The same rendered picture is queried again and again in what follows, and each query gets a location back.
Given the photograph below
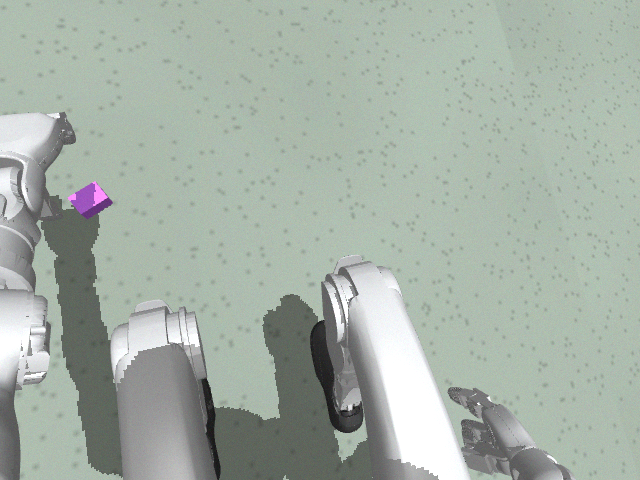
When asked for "left robot arm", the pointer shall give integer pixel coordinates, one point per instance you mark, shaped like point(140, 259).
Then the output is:
point(24, 329)

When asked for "right robot arm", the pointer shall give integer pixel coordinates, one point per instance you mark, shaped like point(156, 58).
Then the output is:
point(537, 464)

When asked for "small box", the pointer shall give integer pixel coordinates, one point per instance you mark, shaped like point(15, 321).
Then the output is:
point(90, 200)

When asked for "left robot foot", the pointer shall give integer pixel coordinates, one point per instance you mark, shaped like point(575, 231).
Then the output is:
point(210, 426)

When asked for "right robot foot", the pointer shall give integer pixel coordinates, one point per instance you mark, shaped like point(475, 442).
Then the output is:
point(343, 420)

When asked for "left robot hand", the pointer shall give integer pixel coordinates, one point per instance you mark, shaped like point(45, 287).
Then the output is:
point(39, 137)

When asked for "right robot hand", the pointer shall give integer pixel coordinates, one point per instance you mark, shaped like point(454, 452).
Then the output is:
point(500, 437)

